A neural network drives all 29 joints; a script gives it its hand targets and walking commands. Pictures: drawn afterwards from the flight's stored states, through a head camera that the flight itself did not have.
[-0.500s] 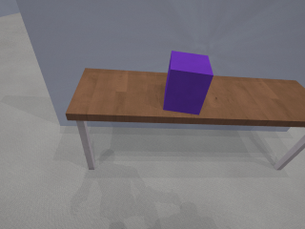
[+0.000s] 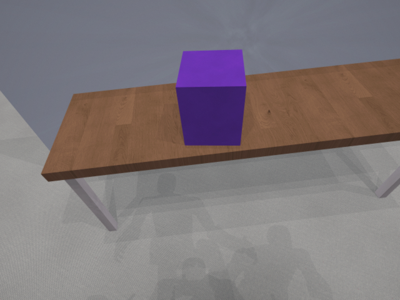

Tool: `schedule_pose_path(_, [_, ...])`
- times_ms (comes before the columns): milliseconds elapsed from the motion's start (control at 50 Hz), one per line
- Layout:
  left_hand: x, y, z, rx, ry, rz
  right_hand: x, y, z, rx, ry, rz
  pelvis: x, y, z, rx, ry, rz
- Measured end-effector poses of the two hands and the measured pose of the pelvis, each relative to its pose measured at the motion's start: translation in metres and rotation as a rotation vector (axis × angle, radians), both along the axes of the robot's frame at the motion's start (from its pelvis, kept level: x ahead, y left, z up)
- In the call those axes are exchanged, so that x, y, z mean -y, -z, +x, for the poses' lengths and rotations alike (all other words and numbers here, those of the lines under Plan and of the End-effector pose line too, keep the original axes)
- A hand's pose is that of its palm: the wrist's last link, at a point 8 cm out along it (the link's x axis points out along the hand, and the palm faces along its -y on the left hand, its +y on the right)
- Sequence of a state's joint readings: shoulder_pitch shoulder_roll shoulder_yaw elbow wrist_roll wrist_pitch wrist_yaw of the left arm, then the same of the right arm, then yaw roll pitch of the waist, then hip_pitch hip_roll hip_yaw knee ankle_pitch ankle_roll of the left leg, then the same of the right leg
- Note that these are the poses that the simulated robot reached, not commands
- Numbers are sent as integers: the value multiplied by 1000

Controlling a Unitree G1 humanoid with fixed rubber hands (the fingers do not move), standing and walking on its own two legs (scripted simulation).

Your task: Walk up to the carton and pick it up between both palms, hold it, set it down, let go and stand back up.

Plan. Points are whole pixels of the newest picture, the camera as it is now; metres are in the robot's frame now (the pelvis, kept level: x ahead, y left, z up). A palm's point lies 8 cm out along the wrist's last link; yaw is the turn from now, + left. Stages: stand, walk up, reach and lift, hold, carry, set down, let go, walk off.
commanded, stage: walk up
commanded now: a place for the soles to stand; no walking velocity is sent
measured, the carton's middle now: (212, 99) +0.75 +0.01 -0.05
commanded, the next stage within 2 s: none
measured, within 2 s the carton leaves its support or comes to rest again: neither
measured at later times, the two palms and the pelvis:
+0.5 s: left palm out of the picture +0.14 +0.34 -0.13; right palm out of the picture +0.11 -0.30 -0.06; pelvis +0.08 +0.03 +0.00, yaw -1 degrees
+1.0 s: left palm out of the picture +0.15 +0.32 -0.12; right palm out of the picture +0.14 -0.33 -0.05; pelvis +0.12 +0.00 +0.01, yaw +0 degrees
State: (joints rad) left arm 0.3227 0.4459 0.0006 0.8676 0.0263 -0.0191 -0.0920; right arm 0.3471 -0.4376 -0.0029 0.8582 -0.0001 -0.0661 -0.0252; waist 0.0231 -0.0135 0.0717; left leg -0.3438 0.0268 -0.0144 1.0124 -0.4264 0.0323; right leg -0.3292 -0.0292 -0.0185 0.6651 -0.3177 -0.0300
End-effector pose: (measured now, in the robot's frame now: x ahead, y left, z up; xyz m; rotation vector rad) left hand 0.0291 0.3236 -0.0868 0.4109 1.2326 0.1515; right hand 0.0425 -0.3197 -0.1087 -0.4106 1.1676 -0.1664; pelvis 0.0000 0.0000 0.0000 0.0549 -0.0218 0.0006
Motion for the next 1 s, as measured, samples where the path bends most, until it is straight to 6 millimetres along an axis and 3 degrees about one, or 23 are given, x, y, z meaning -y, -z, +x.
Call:
schedule_pose_path(100, [10, -10, 28, 12, 2, 26, 12, -6, 22, -4, 9, 4, 11, -8, 24, -2, 8, 3])
schedule_pose_path(220, [14, 4, 55, 4, 20, -7, 16, -14, 35, -19, 31, -31, 12, -5, 46, -11, 26, -33])
schedule_pose_path(420, [-7, 46, 94, -3, 15, -99, -10, -31, 61, -8, 30, -123, -22, 8, 75, 0, 27, -97])
schedule_pose_path(500, [-16, 44, 112, 47, -1, -127, -20, -49, 63, 13, 34, -155, -35, -1, 85, 49, 15, -118])
schedule_pose_path(600, [-26, 44, 110, 36, -38, -148, -22, -79, 74, 23, 16, -213, -40, -13, 93, 74, -18, -139])
schedule_pose_path(680, [-27, 48, 97, -22, -64, -160, -23, -88, 85, 15, 1, -231, -42, -17, 98, 63, -32, -148])
schedule_pose_path(800, [-24, 50, 91, -98, -76, -148, -19, -83, 90, -1, 8, -220, -37, -16, 106, 45, -25, -123])
schedule_pose_path(1000, [1, 36, 118, -80, -51, -82, 11, -60, 97, -26, 25, -164, -5, -12, 120, 22, -6, -69])
